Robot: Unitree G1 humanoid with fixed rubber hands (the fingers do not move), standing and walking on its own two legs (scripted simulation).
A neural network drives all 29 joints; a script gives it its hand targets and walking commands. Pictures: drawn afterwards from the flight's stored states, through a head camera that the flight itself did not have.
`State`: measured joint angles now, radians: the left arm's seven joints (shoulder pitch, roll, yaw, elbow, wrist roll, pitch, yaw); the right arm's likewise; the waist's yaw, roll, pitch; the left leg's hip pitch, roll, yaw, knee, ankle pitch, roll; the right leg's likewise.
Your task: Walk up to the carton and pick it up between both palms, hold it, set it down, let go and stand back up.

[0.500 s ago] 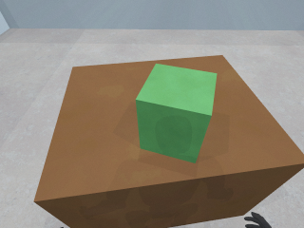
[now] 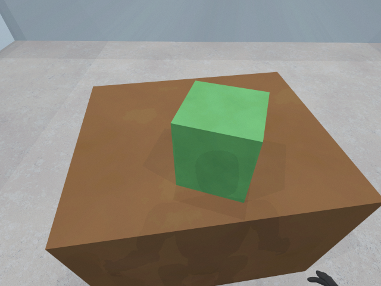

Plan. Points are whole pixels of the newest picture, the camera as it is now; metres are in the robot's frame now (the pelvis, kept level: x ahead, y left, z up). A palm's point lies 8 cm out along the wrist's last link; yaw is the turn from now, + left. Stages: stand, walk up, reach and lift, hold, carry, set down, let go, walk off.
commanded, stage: stand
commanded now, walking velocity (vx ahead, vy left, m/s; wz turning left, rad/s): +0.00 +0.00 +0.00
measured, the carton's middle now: (219, 141) +0.50 -0.10 +0.01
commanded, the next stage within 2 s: none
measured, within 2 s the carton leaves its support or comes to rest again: neither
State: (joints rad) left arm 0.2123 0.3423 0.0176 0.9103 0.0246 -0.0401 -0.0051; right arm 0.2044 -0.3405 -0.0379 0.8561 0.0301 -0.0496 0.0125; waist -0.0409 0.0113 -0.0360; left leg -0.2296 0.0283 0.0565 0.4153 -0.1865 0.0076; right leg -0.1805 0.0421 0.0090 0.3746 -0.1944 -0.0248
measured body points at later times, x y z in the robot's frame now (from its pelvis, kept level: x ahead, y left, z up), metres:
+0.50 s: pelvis +0.00 +0.00 +0.00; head -0.02 +0.00 +0.45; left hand +0.10 +0.29 -0.12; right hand +0.10 -0.30 -0.11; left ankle +0.02 +0.11 -0.74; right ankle +0.00 -0.11 -0.74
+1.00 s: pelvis -0.01 +0.00 +0.00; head -0.02 +0.00 +0.45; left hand +0.09 +0.29 -0.12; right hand +0.09 -0.30 -0.11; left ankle +0.02 +0.11 -0.74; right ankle +0.00 -0.11 -0.74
